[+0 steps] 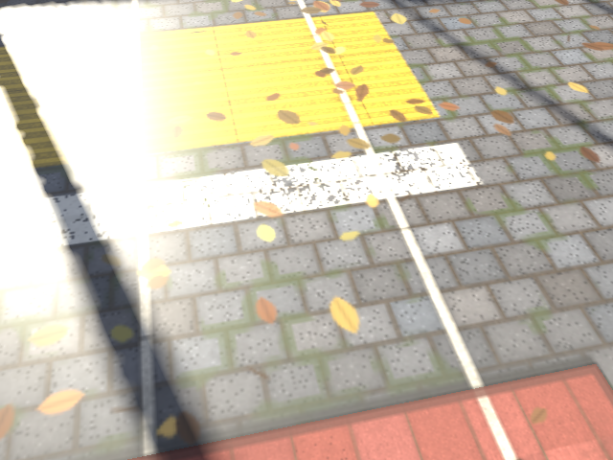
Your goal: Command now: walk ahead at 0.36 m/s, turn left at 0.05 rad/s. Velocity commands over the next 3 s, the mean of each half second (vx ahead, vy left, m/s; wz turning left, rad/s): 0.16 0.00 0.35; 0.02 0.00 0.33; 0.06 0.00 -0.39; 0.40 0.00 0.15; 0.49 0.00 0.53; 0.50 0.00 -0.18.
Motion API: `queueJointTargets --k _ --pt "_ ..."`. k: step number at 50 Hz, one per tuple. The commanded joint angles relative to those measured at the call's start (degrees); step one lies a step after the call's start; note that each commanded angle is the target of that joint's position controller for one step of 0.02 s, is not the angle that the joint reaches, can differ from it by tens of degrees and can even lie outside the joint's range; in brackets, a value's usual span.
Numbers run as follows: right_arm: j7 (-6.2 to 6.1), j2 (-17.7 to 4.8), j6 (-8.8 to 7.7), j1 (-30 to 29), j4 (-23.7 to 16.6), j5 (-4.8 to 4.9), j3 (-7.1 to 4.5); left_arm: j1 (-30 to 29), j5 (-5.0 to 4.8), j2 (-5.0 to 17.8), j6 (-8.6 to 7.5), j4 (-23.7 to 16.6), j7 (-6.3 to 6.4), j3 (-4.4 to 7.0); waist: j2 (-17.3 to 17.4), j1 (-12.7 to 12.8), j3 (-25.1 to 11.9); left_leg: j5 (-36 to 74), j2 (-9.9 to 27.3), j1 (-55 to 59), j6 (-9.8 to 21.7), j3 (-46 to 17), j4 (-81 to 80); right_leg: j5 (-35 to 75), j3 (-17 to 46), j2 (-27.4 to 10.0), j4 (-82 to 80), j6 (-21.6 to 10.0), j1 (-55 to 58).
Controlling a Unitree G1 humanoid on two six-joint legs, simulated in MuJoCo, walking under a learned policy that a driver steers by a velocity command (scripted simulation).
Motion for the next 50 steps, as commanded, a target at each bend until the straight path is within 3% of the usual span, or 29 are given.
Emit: queueJointTargets --k 1,2,4,5,8,10,12,14,15,18,19,20,21,22,23,24,25,26,28,31,33,35,37,38,41,45,47,49,50 --pt "-1.55 3.5 -0.38 -3.7 -5.6 1.87 0.8 2.8 1.06 -2.0 -0.92 4.6 -1.7 -1.12 1.1 -4.5 -1.4 0.0 -2.2 -26.7 5.2 -6.2 20.7 39.0 25.0 -18.3 -28.8 -4.9 16.2" --pt "-1.57 4.5 0.52 -2.4 -5.5 1.8 1.05 -0.9 1.21 -4.5 -1.28 3.7 -1.77 -2.25 1.2 -7.2 -1.1 -2.6 -0.7 -27.9 5.2 -4.0 19.3 42.0 19.1 -17.3 -30.4 -4.1 14.3" --pt "-1.3 4.9 1.76 -1.8 -5.5 1.14 1.19 -6.2 0.74 -4.1 -2.24 0.7 -0.71 -2.13 -2.8 -9.3 0.3 -11.4 2.1 -25.7 2.4 2.6 19.2 37.6 8.8 -14.7 -37.5 -6.5 9.5" --pt "-1.07 4.6 1.86 -3.4 -5.8 1.68 1.55 -2.1 1.85 -2.8 -2.52 1.5 0.17 -1.84 -6.2 -7.4 0.4 -16.2 0.6 -29.0 1.6 5.7 30.1 38.6 7.9 -14.5 -39.0 -8.5 10.7" --pt "-2.05 2.8 1.76 -15.0 -11.8 2.24 2.7 7.4 3.97 0.1 -2.9 4.2 1.81 -2.17 -2.2 -3.0 1.0 -17.8 0.4 -41.3 3.3 5.6 30.7 37.3 5.2 -15.3 -40.3 -6.9 21.1" --pt "-3.33 -0.3 2.69 -23.4 -17.9 1.96 2.88 12.3 4.32 1.9 -3.09 5.2 2.24 -2.34 -0.5 -1.0 0.0 -11.0 3.9 -42.5 2.1 6.7 12.8 34.3 2.6 -15.7 -41.7 -4.8 27.6" --pt "-3.51 1.1 4.03 -23.1 -19.0 0.81 3.33 16.1 4.0 3.8 -3.47 4.8 2.47 -2.03 -5.6 0.1 0.2 -5.3 5.5 -40.2 -1.4 10.2 3.4 40.9 1.0 -16.4 -43.8 -5.2 30.6" --pt "-2.03 2.5 6.76 -29.3 -20.4 -0.3 3.84 14.9 1.64 5.3 -3.47 3.0 0.61 -1.7 -5.6 0.7 4.3 -19.9 6.1 -30.7 -2.7 17.1 -12.4 41.8 -0.1 -19.5 -49.0 -6.4 25.0" --pt "-1.34 3.6 6.68 -26.6 -20.1 -0.65 3.74 14.0 0.38 7.8 -4.69 1.2 0.56 -1.25 -9.2 -0.8 5.0 -19.4 4.7 -23.7 -2.8 19.3 -13.4 55.0 -2.6 -19.6 -47.5 -6.3 24.4" --pt "-1.61 0.3 4.08 -23.4 -21.2 0.64 2.1 12.5 -1.76 12.7 -6.93 -1.6 1.2 0.99 -7.2 -3.3 1.7 -15.7 -1.0 -16.3 -0.7 19.8 -31.1 86.2 -3.3 -21.9 -38.6 -5.6 39.4" --pt "-2.59 -1.4 3.26 -20.3 -21.1 0.54 1.3 11.9 -1.74 12.2 -6.97 -2.5 0.74 1.27 -7.9 -4.5 -1.1 -7.0 -1.5 -10.0 2.0 16.5 -34.9 90.9 -4.0 -20.8 -33.7 -4.2 41.1" --pt "-3.64 -5.4 2.68 -18.9 -20.9 2.15 0.83 18.7 -0.84 8.5 -7.0 -4.4 1.61 1.31 1.5 0.5 -13.1 9.9 2.0 8.9 8.4 1.7 -33.6 78.7 -3.3 -14.2 -24.3 0.4 28.5" --pt "-4.91 -8.5 3.18 -11.2 -21.3 0.02 -0.41 12.4 -1.53 9.3 -6.22 -8.3 1.5 1.39 6.0 -4.9 -18.6 1.4 5.1 19.3 11.0 -13.1 -49.7 48.6 -2.1 -5.9 -15.2 2.6 19.3" --pt "-5.74 -13.3 3.1 -0.9 -19.2 -2.88 -2.13 2.3 -1.56 6.5 -4.48 -11.8 0.71 1.6 14.1 -10.5 -18.6 -14.5 12.4 26.9 13.3 -32.2 -67.9 1.6 6.4 1.2 6.9 4.7 3.1" --pt "-6.84 -16.3 1.69 -1.0 -18.4 -2.99 -3.78 2.4 -2.79 6.3 -2.83 -11.7 -0.12 2.06 10.6 -10.3 -16.9 -23.0 13.5 21.9 10.3 -36.9 -70.4 6.1 18.9 0.4 27.2 4.5 -3.2" --pt "-7.61 -13.5 1.14 -3.3 -16.3 -2.31 -3.54 3.6 -1.55 5.0 -2.37 -10.9 0.16 1.71 6.8 -8.3 -10.2 -33.1 11.0 14.0 8.4 -32.8 -70.4 10.0 22.5 -0.6 33.5 4.2 -7.1" --pt "-7.34 -10.0 0.66 -9.6 -15.3 -0.74 -2.7 5.0 -0.49 4.0 -2.69 -10.4 0.61 0.82 1.0 -3.6 -4.2 -38.1 8.1 7.1 6.3 -27.7 -69.3 12.9 21.3 -1.7 35.2 4.5 -8.1" --pt "-6.92 -7.1 0.49 -15.0 -15.5 0.69 -1.85 5.9 0.36 3.0 -2.86 -10.1 1.24 -0.23 -1.1 0.1 -1.9 -35.8 6.0 1.6 4.5 -22.2 -68.2 14.9 20.0 -3.1 34.0 4.1 -8.1" --pt "-6.49 -2.7 0.58 -21.7 -17.0 0.56 -0.52 6.3 0.33 4.8 -2.51 -9.8 2.27 -0.4 -2.1 3.2 -3.3 -26.0 4.3 -2.1 4.3 -17.8 -70.4 13.9 19.4 -4.1 35.5 4.1 -7.2" --pt "-6.65 -6.6 -0.57 -20.3 -18.6 -0.32 -1.68 0.4 0.03 9.6 -2.76 -11.4 3.46 0.55 -4.3 2.0 -5.3 -13.7 3.2 2.1 3.1 -10.6 -71.6 13.4 17.0 -5.2 25.5 8.7 -7.6" --pt "-6.17 -9.5 -0.93 -16.0 -19.2 0.13 -3.15 -5.1 -0.8 10.2 -2.74 -13.6 4.11 1.19 -0.1 0.2 -3.6 -15.7 4.9 6.6 4.1 -10.2 -75.9 4.5 13.6 -5.7 21.3 11.0 -8.7" --pt "-5.86 -8.8 -0.82 -12.4 -20.1 0.96 -3.34 -5.0 -0.74 10.0 -2.61 -13.1 4.62 1.29 1.6 -1.4 -3.3 -17.3 6.0 9.1 5.1 -11.8 -76.2 5.7 14.1 -6.0 20.2 11.8 -9.0" --pt "-5.21 -8.9 -1.8 -15.7 -23.3 1.54 -3.03 -1.7 0.02 10.8 -3.04 -11.6 4.37 1.94 2.9 0.3 -1.5 -16.0 5.9 5.8 4.5 -10.4 -76.9 10.4 13.0 -6.3 22.5 11.7 -3.9" --pt "-7.99 -6.9 2.56 -15.9 -23.9 3.23 -2.22 -3.8 -3.16 4.8 -1.28 -14.6 6.81 -0.05 -0.1 -0.4 0.3 -13.3 4.7 9.0 3.5 -12.4 -76.2 13.9 10.2 -7.5 11.1 8.6 -8.0" --pt "-9.38 -6.8 5.62 -13.9 -27.1 1.03 -1.98 -3.3 -3.08 4.1 -0.11 -15.3 7.9 -0.98 5.0 -1.6 -3.0 -11.3 5.7 12.8 2.4 -10.4 -76.0 13.7 9.3 -6.8 0.1 8.0 -1.5" --pt "-8.69 -5.2 6.63 -12.2 -27.9 1.14 -1.29 -0.9 -4.22 6.7 0.28 -15.9 6.99 -0.65 7.7 -2.5 -1.8 -15.0 7.7 15.2 3.1 -10.2 -75.9 6.4 8.4 -6.3 -15.6 7.8 8.7" --pt "-8.29 -2.8 6.41 -11.9 -26.5 1.52 -0.09 1.6 -3.8 5.2 -0.16 -14.6 5.77 -0.82 6.2 -0.9 -0.9 -17.1 6.0 13.8 1.3 -6.6 -72.6 15.4 7.7 -6.3 -32.1 5.5 20.1" --pt "-7.79 -3.2 5.13 -10.3 -25.3 1.56 -0.03 0.4 -1.27 8.7 -0.21 -16.5 4.86 -0.43 -1.2 -2.8 1.7 -22.1 0.2 5.9 -2.4 -0.3 -63.3 25.4 17.0 -12.4 -34.0 1.5 26.7" --pt "-7.48 -2.4 4.75 -8.4 -25.7 1.49 0.1 -3.7 -1.35 11.3 0.27 -17.6 5.12 0.6 -16.0 -6.8 2.3 -19.3 -2.5 7.6 -5.2 5.6 -63.2 21.8 23.6 -15.5 -37.3 -3.6 22.6"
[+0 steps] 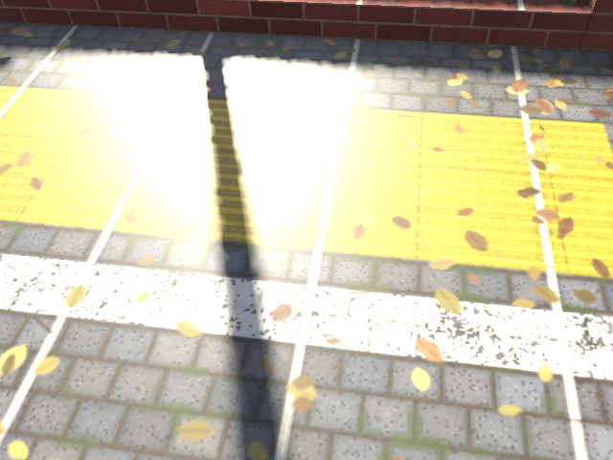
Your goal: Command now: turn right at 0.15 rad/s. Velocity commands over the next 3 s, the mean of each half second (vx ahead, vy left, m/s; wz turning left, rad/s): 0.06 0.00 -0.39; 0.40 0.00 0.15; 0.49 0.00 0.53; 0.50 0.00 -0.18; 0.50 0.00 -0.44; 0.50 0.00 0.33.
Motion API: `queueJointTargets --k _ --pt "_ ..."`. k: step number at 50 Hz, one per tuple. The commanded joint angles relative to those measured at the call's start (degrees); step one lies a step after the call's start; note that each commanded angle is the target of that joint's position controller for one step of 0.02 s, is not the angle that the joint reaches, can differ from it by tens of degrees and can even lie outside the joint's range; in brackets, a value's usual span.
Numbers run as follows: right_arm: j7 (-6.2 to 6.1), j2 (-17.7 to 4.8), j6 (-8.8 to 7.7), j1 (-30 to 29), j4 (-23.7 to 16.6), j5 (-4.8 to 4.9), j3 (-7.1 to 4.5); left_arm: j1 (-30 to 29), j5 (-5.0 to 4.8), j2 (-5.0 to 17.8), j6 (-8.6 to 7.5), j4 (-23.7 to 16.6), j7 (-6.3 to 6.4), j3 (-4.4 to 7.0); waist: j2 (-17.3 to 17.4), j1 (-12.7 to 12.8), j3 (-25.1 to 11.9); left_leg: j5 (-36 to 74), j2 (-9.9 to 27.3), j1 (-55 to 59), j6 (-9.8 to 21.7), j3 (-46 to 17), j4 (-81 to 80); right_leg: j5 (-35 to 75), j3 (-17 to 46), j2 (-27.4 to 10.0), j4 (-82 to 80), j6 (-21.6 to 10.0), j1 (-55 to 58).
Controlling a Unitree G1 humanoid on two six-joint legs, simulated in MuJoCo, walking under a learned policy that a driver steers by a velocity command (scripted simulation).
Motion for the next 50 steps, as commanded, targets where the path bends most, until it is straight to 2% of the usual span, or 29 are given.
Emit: queueJointTargets --k 1,2,4,10,12,13,14,15,17,18,19,21,22,24,25,27,28,29,30,31,32,33,34,36,38,41,45,47,50 --pt "-0.09 -5.8 -1.1 1.9 -2.5 -0.63 -1.28 -7.9 0.39 8.0 -0.55 -7.7 -0.47 2.22 -15.0 -4.2 -1.3 -4.4 5.0 1.9 -1.5 0.2 -1.2 2.3 17.2 -10.9 -14.5 -10.6 4.1" --pt "-0.55 -6.5 -0.66 -2.0 -3.2 -0.43 -1.66 -7.2 0.31 6.6 -0.51 -7.8 -0.66 1.84 -12.8 -2.3 -1.2 -2.8 5.1 3.5 -1.9 0.6 -1.8 0.5 16.7 -9.5 -14.1 -9.7 3.6" --pt "-1.24 -6.3 0.26 -2.9 -3.5 -0.46 -2.08 -4.9 -0.49 10.0 -0.49 -8.2 -0.63 3.11 -10.4 -1.0 -0.6 -3.7 4.5 3.9 -2.0 2.2 -0.1 0.7 17.8 -8.8 -13.0 -9.9 3.4" --pt "-1.14 -4.9 0.12 1.5 -4.0 -0.28 -2.8 -4.7 -0.79 9.4 0.9 -13.2 -0.05 4.28 -7.0 -2.0 -2.6 -3.9 5.8 6.9 -0.1 1.9 0.8 4.6 18.7 -6.0 -5.2 -10.5 -2.1" --pt "-1.74 -6.5 0.62 5.2 -3.7 -0.76 -3.69 -7.1 -1.44 7.3 1.06 -15.4 -0.49 3.8 3.4 -3.4 -2.3 -4.0 12.6 14.4 4.1 -4.4 -6.2 -1.0 9.7 0.3 4.5 -5.3 -13.5" --pt "-2.2 -8.1 0.91 5.9 -3.8 -0.98 -4.15 -6.5 -1.73 6.5 0.95 -15.8 -0.91 3.53 12.2 -2.9 -2.3 -1.3 20.4 17.4 8.8 -13.9 -12.0 -7.1 3.0 4.0 12.4 -2.5 -18.6" --pt "-2.62 -8.8 0.49 5.4 -5.1 -1.53 -4.34 -5.4 -1.41 8.0 0.86 -15.2 -1.33 3.99 15.0 -3.3 -3.7 5.3 28.5 18.9 14.1 -22.1 -14.1 -16.6 0.3 3.1 24.3 -0.3 -21.0" --pt "-3.1 -8.4 -0.24 5.7 -6.6 -2.04 -4.05 -5.2 -1.32 9.8 1.21 -14.6 -1.66 4.7 8.6 -3.9 -4.3 10.4 30.5 18.1 16.6 -23.8 -13.7 -19.2 2.1 1.7 36.2 1.3 -22.2" --pt "-3.69 -8.6 -1.13 2.2 -8.2 -1.0 -3.7 -2.0 -1.48 8.2 2.38 -13.2 -2.08 4.23 0.7 -1.1 -3.8 1.0 27.3 13.9 13.7 -17.7 -13.4 -14.4 4.6 -1.7 46.5 2.1 -22.1" --pt "-2.85 -6.2 -5.55 2.3 -5.3 -1.65 -2.42 -4.5 4.42 7.2 -1.79 -12.1 -3.42 2.3 5.0 -4.1 -1.3 -14.5 24.1 4.2 15.3 -16.7 -19.8 -7.3 4.0 2.4 62.0 0.8 -24.4" --pt "-2.66 -7.5 -6.76 0.2 -5.3 -1.66 -2.36 -2.3 5.02 8.4 -3.41 -11.9 -4.56 3.15 4.6 -1.0 -1.5 -22.7 23.5 5.6 12.6 -14.2 -22.0 -6.6 3.8 2.0 61.3 -0.1 -24.8" --pt "-2.61 -9.1 -6.9 2.3 -3.0 -1.52 -2.8 -4.3 2.9 8.9 -4.2 -12.5 -5.87 3.37 -1.0 -2.4 -0.7 -27.1 22.2 10.6 9.5 -9.0 -23.7 -11.7 1.1 0.1 46.4 1.1 -26.2" --pt "-3.17 -10.5 -7.05 4.3 -2.5 -0.82 -3.32 -5.7 2.24 9.2 -4.19 -13.2 -6.1 3.56 -0.7 -3.6 -0.9 -26.0 22.1 14.4 7.5 -7.4 -24.0 -14.5 0.0 -1.5 36.8 2.6 -24.4" --pt "-3.36 -12.0 -6.66 4.5 -2.6 -0.07 -3.78 -5.6 2.54 8.0 -4.18 -12.1 -6.62 3.56 2.3 -4.6 -2.2 -19.2 19.0 15.6 4.7 -0.9 -21.5 -18.6 -3.1 -2.1 15.4 3.3 -13.7" --pt "-2.64 -13.5 -7.01 2.8 -3.1 -0.67 -3.94 -3.2 1.99 7.4 -4.44 -10.7 -7.53 3.68 6.5 -3.4 -0.8 -17.5 19.1 5.9 4.9 0.6 -22.6 -17.4 -4.9 -1.1 15.5 2.4 -1.9" --pt "-0.73 -13.4 -6.28 -2.4 -3.7 -1.72 -3.55 7.0 0.95 8.5 -5.79 -5.8 -8.2 4.45 1.9 2.0 0.9 -26.5 18.3 -3.1 5.8 2.3 -16.6 -2.0 -4.8 0.3 -1.1 -1.3 13.3" --pt "0.34 -11.0 -5.64 -1.6 -3.2 -2.53 -2.91 11.3 1.41 9.0 -6.75 -4.1 -7.69 5.09 -0.1 3.7 1.6 -26.6 17.3 -7.6 6.0 3.4 -10.4 1.5 -4.1 0.7 -6.8 -3.0 21.1" --pt "0.9 -5.5 -5.62 3.4 -0.6 -3.62 -1.53 13.5 2.43 10.5 -7.61 -4.4 -6.42 6.14 -3.6 4.0 -0.7 -20.5 15.8 -12.9 4.6 5.4 0.8 -0.1 -0.1 -2.2 -6.2 -5.7 29.3" --pt "1.8 -0.3 -6.02 7.0 0.2 -2.55 -0.3 19.1 3.13 16.8 -8.43 -4.7 -4.28 7.78 -11.6 4.4 -2.7 -17.9 9.9 -22.6 1.4 6.0 21.5 14.5 15.8 -13.5 -7.2 -15.6 33.7" --pt "2.81 -2.1 -7.75 5.8 -4.2 -1.19 -0.25 16.4 2.37 20.4 -9.42 -7.4 -3.89 7.88 -23.0 6.1 -1.6 -20.0 1.1 -38.2 -0.8 -5.0 30.5 -2.8 47.0 -23.8 -19.4 -27.8 33.8" --pt "2.43 -6.5 -8.2 -1.8 -3.3 -0.67 -1.41 13.6 3.12 13.5 -9.03 -5.4 -3.83 6.29 -11.4 6.9 5.1 -10.7 3.0 -47.6 0.9 -9.7 42.9 -20.0 41.0 -21.9 -19.8 -23.5 31.1" --pt "1.77 -7.4 -8.26 -0.7 -1.6 -1.11 -1.54 10.3 2.51 12.0 -8.19 -4.3 -4.2 5.44 -9.4 3.9 5.2 -3.5 4.1 -47.8 1.8 -6.7 50.5 -22.2 32.7 -19.1 -18.7 -18.7 25.3" --pt "1.79 -8.5 -7.62 1.8 0.5 -1.57 -1.78 6.8 3.25 8.3 -7.83 -4.9 -4.35 3.86 -6.0 1.0 4.1 2.9 5.4 -45.2 1.9 -6.8 51.5 -15.8 25.5 -17.6 -18.5 -16.2 21.3" --pt "3.23 -6.4 -6.75 3.3 1.8 -2.8 -0.77 1.7 4.04 4.2 -6.72 -5.1 -4.08 1.88 -5.0 -2.9 2.4 11.8 7.2 -39.0 2.2 -6.2 49.7 -2.6 14.8 -15.3 -19.8 -13.6 14.5" --pt "5.0 -6.5 -5.8 -0.5 1.8 -2.28 -0.93 3.3 4.75 3.8 -6.44 -4.1 -3.32 1.28 -6.5 -1.0 0.6 14.2 7.4 -38.5 1.2 -2.7 45.9 2.8 8.5 -14.3 -22.4 -13.8 16.7" --pt "5.99 -6.1 -5.73 -4.0 2.5 -1.56 -1.18 7.9 5.38 5.7 -6.76 -1.0 -3.65 1.14 -5.2 0.9 2.2 19.5 7.5 -38.8 1.1 -1.3 34.6 14.5 2.5 -13.7 -24.3 -14.0 19.9" --pt "7.84 -5.4 -4.26 -8.2 1.7 -1.56 -1.5 10.2 4.57 7.1 -6.76 2.2 -4.97 0.74 -5.1 1.0 3.8 22.6 8.1 -27.6 1.6 6.2 19.9 22.9 -6.3 -12.5 -27.1 -11.3 18.4" --pt "7.23 -3.4 -3.13 -11.5 0.6 -1.44 -1.0 13.7 3.71 7.6 -6.76 5.1 -5.18 0.89 -5.3 1.3 6.0 19.3 7.9 -25.6 1.9 7.1 12.2 29.7 -7.5 -14.1 -27.4 -9.2 22.9" --pt "6.21 -4.8 -2.55 -15.3 -1.1 -0.51 -1.6 19.3 3.2 9.8 -6.66 8.8 -5.63 1.55 -7.4 1.2 6.0 12.6 3.5 -21.3 2.7 11.4 3.4 53.3 -10.0 -14.1 -23.3 -5.1 34.3"
Over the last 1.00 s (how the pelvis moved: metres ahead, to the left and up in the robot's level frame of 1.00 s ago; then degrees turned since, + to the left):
0.27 0.06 0.20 22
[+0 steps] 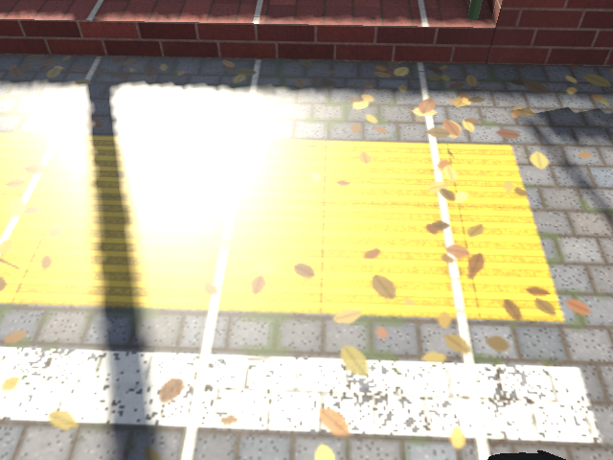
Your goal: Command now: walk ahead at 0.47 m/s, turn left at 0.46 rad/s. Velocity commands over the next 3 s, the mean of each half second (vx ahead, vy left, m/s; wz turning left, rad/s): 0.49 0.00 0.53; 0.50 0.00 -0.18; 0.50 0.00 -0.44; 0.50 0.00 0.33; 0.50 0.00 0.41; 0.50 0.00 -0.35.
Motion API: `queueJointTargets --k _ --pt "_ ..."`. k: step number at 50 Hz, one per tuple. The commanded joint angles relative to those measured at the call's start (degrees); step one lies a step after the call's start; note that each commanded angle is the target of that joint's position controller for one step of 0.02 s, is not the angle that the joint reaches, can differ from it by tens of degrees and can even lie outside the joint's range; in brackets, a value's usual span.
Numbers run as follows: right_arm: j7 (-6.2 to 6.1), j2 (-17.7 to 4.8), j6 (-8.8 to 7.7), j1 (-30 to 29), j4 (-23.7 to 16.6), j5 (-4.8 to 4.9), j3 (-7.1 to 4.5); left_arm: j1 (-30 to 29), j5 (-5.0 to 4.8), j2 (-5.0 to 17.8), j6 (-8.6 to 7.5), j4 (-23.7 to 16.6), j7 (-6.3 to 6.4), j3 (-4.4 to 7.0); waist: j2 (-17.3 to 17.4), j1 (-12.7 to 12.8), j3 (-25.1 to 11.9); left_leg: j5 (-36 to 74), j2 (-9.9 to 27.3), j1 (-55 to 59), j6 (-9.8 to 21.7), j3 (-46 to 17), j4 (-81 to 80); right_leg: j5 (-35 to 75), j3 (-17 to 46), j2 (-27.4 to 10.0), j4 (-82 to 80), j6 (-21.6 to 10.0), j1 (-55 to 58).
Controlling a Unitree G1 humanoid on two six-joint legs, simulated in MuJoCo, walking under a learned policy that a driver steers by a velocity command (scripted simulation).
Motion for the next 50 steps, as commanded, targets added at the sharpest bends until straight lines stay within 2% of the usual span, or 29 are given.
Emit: queueJointTargets --k 1,4,5,6,7,8,9,10,11,13,16,18,21,24,25,26,27,28,29,31,34,38,42,45,46,47,48,49,50 --pt "-0.85 -4.8 -0.67 -10.1 -6.0 1.18 -1.61 7.6 -0.41 11.5 -0.01 2.1 -0.31 2.98 -4.9 -1.0 7.6 -7.0 -4.6 2.6 1.3 4.2 -7.3 72.0 -0.3 -15.5 4.9 -0.8 5.3" --pt "-2.77 -9.6 -2.29 5.6 -1.3 2.39 -3.77 4.1 1.19 16.6 1.06 0.4 -0.01 4.39 -6.0 -7.9 3.5 -4.1 -9.7 26.1 3.1 4.6 -6.8 94.2 -2.1 -15.1 21.5 5.0 -1.5" --pt "-3.55 -10.6 -2.92 20.0 3.6 1.7 -4.3 3.4 2.29 14.8 0.8 -1.4 0.8 3.76 -2.8 -11.4 -4.7 -1.4 -6.6 53.4 7.5 -1.9 -0.7 84.3 -0.2 -13.3 37.5 8.6 -20.3" --pt "-3.75 -10.9 -3.18 34.1 8.1 0.24 -5.0 8.6 3.13 8.3 0.67 -1.8 0.66 1.37 10.2 -14.1 -17.9 10.3 4.6 86.9 19.8 -20.7 0.3 30.0 3.5 -4.3 65.4 14.7 -45.4" --pt "-3.63 -9.9 -2.96 45.0 12.3 -1.25 -4.26 0.0 0.61 8.1 0.35 -5.0 -1.75 1.74 9.3 -18.0 -20.0 0.2 13.8 90.2 22.2 -39.9 -14.5 -8.1 12.6 4.5 78.5 12.6 -57.1" --pt "-4.07 -12.4 -4.41 41.6 12.4 -2.21 -5.62 -13.9 -1.95 8.7 -0.31 -8.9 -1.94 2.55 4.7 -19.1 -1.5 -6.5 14.0 75.4 16.4 -39.5 -20.1 -5.7 18.5 1.9 86.7 8.3 -68.6" --pt "-3.83 -11.5 -5.17 29.5 10.6 -1.32 -5.36 -15.0 -1.24 10.7 -0.83 -9.1 -0.78 2.96 2.8 -13.0 5.4 -5.3 13.0 57.9 15.0 -35.5 -22.1 -0.2 19.8 -1.5 84.3 5.5 -65.8" --pt "-3.18 -6.4 -4.95 20.1 8.8 -0.59 -3.7 -10.9 0.7 9.2 -0.39 -9.0 0.27 2.54 1.0 -6.3 2.4 -3.4 12.3 44.4 16.2 -31.6 -25.4 2.3 19.4 -3.5 78.0 2.5 -56.1" --pt "-4.19 -7.4 -3.73 12.3 2.8 4.39 -3.05 -16.2 -7.74 9.0 -1.72 -15.9 2.66 3.41 0.4 -0.1 7.0 -3.6 10.3 32.2 15.7 -33.7 -30.9 2.9 13.8 -3.1 78.1 2.7 -51.4" --pt "-5.06 -7.6 -2.62 5.5 -0.1 2.73 -2.59 -10.4 -6.17 8.5 -1.29 -14.9 3.35 3.13 0.4 3.9 7.0 -9.1 8.4 22.1 14.2 -27.8 -33.6 2.3 14.0 -7.2 72.3 2.4 -49.4" --pt "-6.48 -10.5 -2.97 7.9 -2.4 2.44 -3.61 -15.5 -2.72 7.7 -0.75 -17.3 3.88 2.67 -1.4 1.7 7.3 -0.4 -0.4 8.9 10.1 -15.6 -33.0 19.9 9.2 -6.2 45.4 4.8 -36.7" --pt "-6.79 -11.9 -2.44 16.7 -0.8 3.95 -4.38 -21.2 -3.79 6.2 -0.31 -18.8 4.04 2.33 1.7 -2.6 3.8 -6.1 -1.1 13.0 8.6 -15.9 -31.1 30.4 8.9 -2.8 34.5 6.7 -30.7" --pt "-7.14 -11.2 -1.04 21.8 0.2 5.09 -4.54 -26.0 -5.96 9.3 0.48 -20.7 4.3 3.28 5.8 -4.7 4.1 -14.2 1.7 25.5 6.6 -22.8 -26.1 29.6 12.3 -1.4 23.6 7.8 -32.7" --pt "-7.54 -9.6 0.2 22.2 -0.9 3.66 -4.95 -21.3 -5.85 12.5 -0.23 -19.0 3.77 5.43 7.9 -2.4 2.4 -7.2 3.2 36.0 4.1 -24.9 -13.9 23.0 11.7 -1.2 18.9 4.2 -31.1" --pt "-7.19 -7.9 0.08 22.4 -1.6 2.97 -4.4 -14.6 -4.89 13.9 -0.67 -17.5 3.45 6.13 8.2 0.1 -2.7 -0.1 1.3 36.5 2.5 -22.1 -5.6 23.0 11.2 -2.6 20.2 1.3 -22.5" --pt "-6.9 -4.6 -0.14 22.1 -3.3 1.83 -3.32 -4.2 -3.46 16.1 -0.9 -16.5 3.2 6.5 3.3 4.1 -11.4 -7.6 -1.6 28.3 0.3 -17.6 11.6 24.4 21.0 -11.9 23.6 -3.5 -6.3" --pt "-6.22 -1.4 -1.12 34.7 -2.9 2.97 -2.17 0.5 -3.42 21.0 -0.28 -12.5 2.34 8.13 -21.7 -0.7 -18.9 -35.4 -8.6 9.2 -3.6 -12.5 31.3 12.4 52.8 -24.7 15.1 -16.6 11.2" --pt "-6.07 -6.3 -1.38 33.4 -1.4 3.63 -2.73 0.5 -4.87 15.7 0.11 -13.3 2.18 7.33 -16.0 1.3 -17.1 -35.0 -4.1 0.9 -3.5 -14.7 38.4 -5.9 61.9 -24.4 10.8 -17.1 11.4" --pt "-5.96 -9.4 -1.45 22.5 -3.8 3.67 -3.44 -4.2 -4.87 11.9 0.83 -14.3 2.68 6.4 -8.4 3.2 -7.6 -29.1 -1.4 -3.0 -3.6 -12.2 39.6 -5.5 52.0 -21.0 9.9 -14.4 4.4" --pt "-6.43 -9.0 -2.18 10.4 -8.1 1.2 -3.35 -10.1 -3.68 12.3 1.79 -14.9 2.46 5.97 1.2 1.5 0.9 -22.3 1.7 0.5 -3.3 -9.7 33.0 10.7 39.8 -15.4 9.8 -12.2 -12.3" --pt "-6.37 -6.3 -2.3 11.9 -9.1 0.92 -3.01 -10.6 -4.51 9.1 1.84 -14.0 1.89 5.14 -2.8 -2.6 1.2 -23.0 3.2 7.7 -4.3 -8.4 20.9 22.8 31.6 -10.1 7.7 -11.9 -19.8" --pt "-5.81 -3.6 -2.78 5.3 -10.7 1.12 -1.42 -9.1 -5.5 13.5 2.94 -12.2 3.24 6.89 -3.5 -1.6 1.3 -16.7 1.4 17.0 -6.4 -5.7 1.2 22.7 25.8 -8.4 6.7 -12.0 -27.5" --pt "-5.52 -6.2 -3.22 -0.2 -12.0 2.51 -2.1 -4.9 -6.2 13.9 3.87 -11.3 3.18 7.18 -4.2 0.5 1.9 -9.9 -0.9 22.8 -6.6 -6.8 -8.7 15.1 28.9 -9.1 8.6 -11.0 -27.6" --pt "-5.53 -7.4 -3.87 1.2 -11.9 2.65 -3.32 -3.9 -6.36 12.9 4.44 -11.4 3.34 7.16 -4.0 -1.4 1.5 -10.2 -1.6 31.7 -4.9 -6.6 -16.4 7.9 31.6 -7.2 13.4 -8.4 -28.1" --pt "-5.74 -8.2 -4.0 4.7 -11.2 2.53 -3.99 -4.4 -6.14 11.4 4.42 -11.8 3.39 6.88 -3.9 -3.4 0.6 -11.4 0.1 37.5 -3.8 -7.3 -17.6 6.5 30.8 -5.4 17.2 -6.7 -30.5" --pt "-6.33 -10.7 -4.05 12.5 -10.2 1.71 -4.94 -6.2 -5.67 8.3 4.05 -13.1 3.34 6.04 -0.3 -7.1 -3.2 -14.9 8.0 48.7 -0.7 -14.3 -18.3 3.5 26.8 -2.2 29.0 -3.9 -37.5" --pt "-6.82 -15.2 -3.31 18.2 -9.7 0.94 -5.99 -2.1 -5.73 4.9 3.26 -14.5 3.33 5.0 13.6 -6.8 -8.2 -18.4 21.0 61.8 6.0 -30.7 -21.5 -9.0 17.9 3.6 46.2 -0.6 -50.3" --pt "-6.41 -14.9 -2.93 20.9 -7.7 1.74 -6.43 -2.1 -6.69 9.2 2.77 -15.6 3.51 5.66 19.5 -7.1 -7.0 -33.1 26.0 61.6 11.2 -45.0 -25.9 -11.4 15.6 0.6 56.8 0.3 -61.1" --pt "-6.47 -11.1 -3.09 19.8 -8.1 2.07 -5.54 -5.4 -6.62 12.2 3.05 -15.3 3.64 6.62 12.7 -8.0 -1.5 -37.3 23.3 57.6 10.2 -41.4 -27.2 -6.4 16.6 -2.1 62.4 0.7 -63.6"
Over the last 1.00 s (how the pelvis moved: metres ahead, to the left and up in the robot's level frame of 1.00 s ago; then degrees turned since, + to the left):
0.20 -0.14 0.00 -8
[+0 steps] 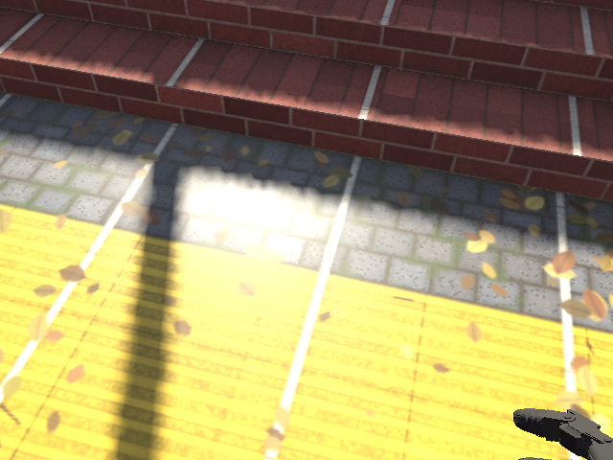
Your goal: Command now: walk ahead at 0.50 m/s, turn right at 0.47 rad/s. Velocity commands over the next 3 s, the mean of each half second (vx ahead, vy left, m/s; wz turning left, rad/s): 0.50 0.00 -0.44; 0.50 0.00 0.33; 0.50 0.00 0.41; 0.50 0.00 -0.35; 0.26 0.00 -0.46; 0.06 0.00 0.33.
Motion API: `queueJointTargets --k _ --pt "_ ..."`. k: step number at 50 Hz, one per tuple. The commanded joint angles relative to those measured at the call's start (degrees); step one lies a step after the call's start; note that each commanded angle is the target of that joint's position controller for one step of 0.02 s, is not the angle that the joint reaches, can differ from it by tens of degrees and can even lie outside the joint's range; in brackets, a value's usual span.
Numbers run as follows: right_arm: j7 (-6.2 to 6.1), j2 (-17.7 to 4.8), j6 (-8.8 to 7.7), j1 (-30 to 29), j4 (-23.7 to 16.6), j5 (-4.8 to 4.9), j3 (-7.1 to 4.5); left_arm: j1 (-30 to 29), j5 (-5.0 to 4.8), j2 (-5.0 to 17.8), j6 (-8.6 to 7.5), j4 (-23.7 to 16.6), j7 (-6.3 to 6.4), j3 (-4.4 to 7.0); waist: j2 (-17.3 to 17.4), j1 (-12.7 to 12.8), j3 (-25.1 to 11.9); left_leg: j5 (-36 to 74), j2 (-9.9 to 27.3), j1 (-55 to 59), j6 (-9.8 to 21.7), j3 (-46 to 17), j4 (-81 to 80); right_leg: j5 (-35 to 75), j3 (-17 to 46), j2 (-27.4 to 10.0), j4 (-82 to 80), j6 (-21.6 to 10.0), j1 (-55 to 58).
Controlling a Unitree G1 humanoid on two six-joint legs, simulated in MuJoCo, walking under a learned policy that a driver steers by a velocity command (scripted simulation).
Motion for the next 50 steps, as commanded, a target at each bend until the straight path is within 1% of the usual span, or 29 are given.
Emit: queueJointTargets --k 1,2,3,5,8,12,15,17,18,19,20,21,22,23,24,25,26,27,28,30,33,37,42,44,46,47,48,49,50 --pt "-0.54 -8.6 0.24 14.7 0.8 0.21 -3.71 -6.4 0.24 7.2 -1.27 -7.6 0.17 1.51 9.5 -9.0 -0.5 -16.4 21.7 29.4 12.3 -29.1 -15.7 2.5 -0.8 -6.0 20.7 0.5 -34.1" --pt "-0.34 -7.2 0.29 11.7 0.7 -0.17 -3.17 -7.1 0.65 6.3 -0.83 -7.6 0.04 1.53 8.2 -7.3 1.6 -10.2 19.3 24.8 11.1 -23.6 -17.1 6.0 -0.8 -7.2 20.1 0.9 -32.2" --pt "-0.2 -6.3 0.34 9.6 1.1 -0.56 -2.91 -7.5 0.71 5.3 -0.46 -7.9 -0.17 1.51 8.6 -5.8 3.3 -4.6 17.9 20.8 10.3 -19.3 -18.5 8.3 -0.3 -8.3 18.9 1.1 -30.3" --pt "0.02 -6.1 0.07 8.5 2.2 -0.73 -3.0 -8.3 0.72 3.6 0.21 -8.3 -0.54 1.16 8.6 -4.5 3.8 4.1 16.1 16.7 9.4 -11.9 -20.6 11.5 -1.4 -9.1 17.6 1.9 -27.1" --pt "-0.3 -8.1 -0.08 9.5 4.6 -0.71 -3.78 -11.5 0.95 2.5 0.59 -9.3 -1.03 0.59 6.2 -4.5 3.4 13.5 15.6 16.5 9.4 -4.4 -21.1 17.7 -2.2 -9.6 11.2 2.9 -26.4" --pt "-0.75 -10.9 0.35 11.0 6.8 0.0 -4.46 -18.6 0.88 1.4 0.51 -11.1 -2.55 -0.38 5.6 -6.7 4.0 15.0 14.9 16.7 7.6 3.0 -20.5 26.8 -5.4 -9.3 -3.0 1.9 -21.0" --pt "-0.67 -13.4 0.77 12.9 8.1 1.08 -5.13 -22.8 0.51 2.5 0.74 -13.1 -3.55 -0.27 5.7 -7.7 5.0 14.6 16.7 20.0 6.4 5.0 -19.7 24.7 -7.4 -8.7 -9.1 0.0 -18.7" --pt "-0.55 -14.6 1.3 14.0 8.9 1.67 -5.53 -23.6 0.66 3.4 0.91 -14.3 -3.89 0.1 5.9 -7.2 5.1 22.4 17.7 22.5 5.7 6.3 -16.7 19.4 -9.3 -7.0 -11.9 -2.0 -15.8" --pt "-0.55 -15.4 1.56 14.3 9.3 1.93 -5.7 -22.1 0.92 4.2 0.96 -14.3 -3.88 0.58 6.5 -5.8 3.8 32.2 17.7 23.1 5.3 7.4 -13.0 16.4 -11.0 -4.9 -13.2 -3.3 -11.4" --pt "-0.61 -15.9 1.87 14.3 9.6 2.12 -5.71 -16.8 1.13 5.5 0.98 -13.1 -3.78 1.55 6.4 -2.4 0.9 41.0 16.7 22.9 4.4 9.3 -5.9 17.2 -12.8 -2.3 -16.6 -4.9 -3.0" --pt "-0.69 -14.4 1.97 16.0 10.1 1.89 -5.0 -7.7 1.05 8.0 1.04 -10.4 -3.24 3.12 4.9 1.8 -3.7 43.4 14.6 17.3 3.2 11.2 5.1 20.5 -13.0 0.0 -19.2 -6.7 12.1" --pt "-0.65 -10.9 1.67 16.9 8.9 -0.16 -3.4 1.6 1.1 13.4 1.36 -9.1 -2.07 4.68 -3.6 5.0 -10.7 20.7 11.8 1.7 0.7 12.2 25.0 25.4 2.5 -11.2 -17.6 -10.2 31.1" --pt "0.22 -5.3 0.37 22.7 7.4 -0.3 -1.13 0.2 1.11 17.5 0.74 -9.7 -2.1 4.23 -15.7 -0.4 -19.3 -22.9 2.1 -16.6 -1.6 4.6 43.4 14.7 32.9 -25.9 -27.0 -19.6 43.1" --pt "0.72 -11.8 -0.65 17.3 8.4 2.31 -2.8 2.6 1.62 12.2 0.36 -9.7 -2.26 3.05 -6.7 4.2 -20.6 -20.6 3.6 -20.4 -0.7 -3.5 49.0 10.9 34.0 -26.1 -30.8 -18.2 41.2" --pt "0.71 -12.5 -0.78 12.1 6.6 3.54 -3.06 -0.4 1.92 10.5 -0.17 -8.8 -2.3 2.37 -5.9 3.6 -11.7 -15.7 5.6 -24.0 -0.1 -2.4 48.8 15.6 23.9 -24.2 -30.8 -15.6 34.0" --pt "0.18 -11.4 -0.64 10.4 6.6 2.56 -2.68 -4.3 1.76 8.9 -0.54 -8.6 -2.25 1.72 -2.2 1.1 -7.0 -10.4 8.3 -22.0 0.1 -2.3 44.8 20.7 16.8 -21.8 -31.4 -13.5 25.3" --pt "-0.13 -11.2 -0.11 10.1 6.9 1.48 -2.93 -7.6 2.16 7.0 -0.93 -8.4 -2.4 1.19 -2.3 -1.2 -3.8 -7.2 9.8 -19.0 0.1 -2.4 41.7 24.5 11.6 -19.6 -32.8 -12.3 18.2" --pt "-0.09 -10.9 0.86 12.5 7.7 1.62 -3.11 -9.5 2.56 5.4 -1.5 -8.4 -2.49 0.75 -3.3 -3.4 -2.9 -4.7 10.7 -15.4 0.2 -3.3 40.4 25.7 8.1 -18.2 -34.9 -11.5 13.9" --pt "-0.13 -9.8 1.8 14.1 8.4 1.91 -3.05 -10.4 2.54 4.8 -2.19 -7.9 -2.53 0.76 -3.5 -4.5 -2.6 -2.9 10.7 -13.7 0.0 -3.7 39.4 25.5 5.9 -17.8 -37.0 -11.3 11.7" --pt "-0.3 -8.2 3.11 14.0 8.7 1.97 -2.91 -10.7 2.58 4.9 -3.31 -6.6 -2.33 0.96 -2.4 -5.3 -0.4 0.3 10.0 -14.7 -0.6 -4.6 37.0 28.4 1.1 -17.5 -40.0 -11.1 9.5" --pt "-0.35 -7.4 3.32 10.1 7.9 1.6 -2.98 -9.1 3.04 5.2 -3.62 -4.3 -1.39 1.29 -1.2 -4.5 2.3 8.0 8.5 -19.6 -1.4 -6.9 29.8 33.4 -4.9 -16.8 -41.3 -9.7 11.5" --pt "0.9 -6.4 2.83 5.1 6.8 1.27 -2.62 -8.7 2.67 5.9 -3.56 -2.8 -0.53 1.43 -1.2 -2.9 4.2 18.8 7.0 -18.4 -1.0 -4.0 16.9 33.6 -11.4 -15.7 -42.9 -7.3 13.7" --pt "2.57 -4.8 2.91 -2.8 2.9 1.16 -1.62 -4.2 1.93 7.4 -2.18 0.5 0.06 2.18 0.0 0.6 8.0 15.9 6.5 -22.6 0.9 -0.1 8.0 37.7 -14.6 -18.9 -41.1 -6.9 23.8" --pt "3.36 -5.0 2.89 -4.4 1.1 1.14 -1.61 -4.0 1.47 8.3 -1.23 1.1 0.29 2.47 -0.6 0.4 8.0 10.6 5.5 -22.3 2.2 2.5 6.2 44.6 -15.9 -19.9 -37.9 -6.4 27.1" --pt "3.83 -6.4 3.07 -2.8 0.1 1.16 -2.28 -5.3 1.1 10.0 -0.49 0.8 0.81 2.86 -2.9 -1.6 5.1 4.5 2.1 -15.2 4.3 6.7 5.5 63.1 -17.9 -19.6 -31.7 -5.2 27.8" --pt "3.83 -7.6 3.27 0.0 0.2 1.22 -2.93 -5.7 0.93 11.0 -0.12 0.7 1.14 3.07 -4.5 -3.5 2.7 1.4 -0.1 -10.2 5.5 8.4 5.8 72.5 -18.5 -19.4 -26.6 -4.6 27.9" --pt "3.65 -9.7 3.42 6.3 1.3 1.4 -4.09 -6.6 0.83 11.9 0.25 0.6 1.36 3.18 -4.9 -7.2 -0.8 0.4 -2.3 -1.5 7.1 9.1 4.5 76.9 -19.2 -18.6 -17.8 -3.8 26.1" --pt "2.85 -13.1 3.57 15.7 3.4 1.38 -5.89 -7.9 0.54 11.6 0.16 0.2 1.54 2.88 -3.0 -12.6 -5.4 5.0 -3.3 13.8 9.6 7.0 -0.6 70.4 -20.3 -16.1 -4.6 -1.7 18.7" --pt "1.57 -18.3 4.03 22.0 4.8 1.38 -7.03 -6.2 2.6 6.5 -0.67 -1.1 1.32 1.2 8.0 -12.4 -10.4 10.6 8.4 31.5 13.6 -11.0 0.1 30.9 -19.8 -11.0 14.7 0.7 1.4"
Over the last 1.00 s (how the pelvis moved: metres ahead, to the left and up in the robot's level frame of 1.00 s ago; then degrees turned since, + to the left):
0.59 0.09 0.01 10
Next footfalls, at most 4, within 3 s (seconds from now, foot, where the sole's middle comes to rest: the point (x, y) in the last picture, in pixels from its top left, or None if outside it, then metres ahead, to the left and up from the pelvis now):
0.40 right None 0.33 -0.21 -0.77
0.98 left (351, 394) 0.67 -0.04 -0.77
1.46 right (413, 292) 0.97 -0.20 -0.77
1.94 left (331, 226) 1.18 0.03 -0.77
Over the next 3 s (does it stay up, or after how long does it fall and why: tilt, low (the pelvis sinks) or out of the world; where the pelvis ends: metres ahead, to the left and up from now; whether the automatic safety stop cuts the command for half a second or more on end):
stays up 1.20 -0.04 0.01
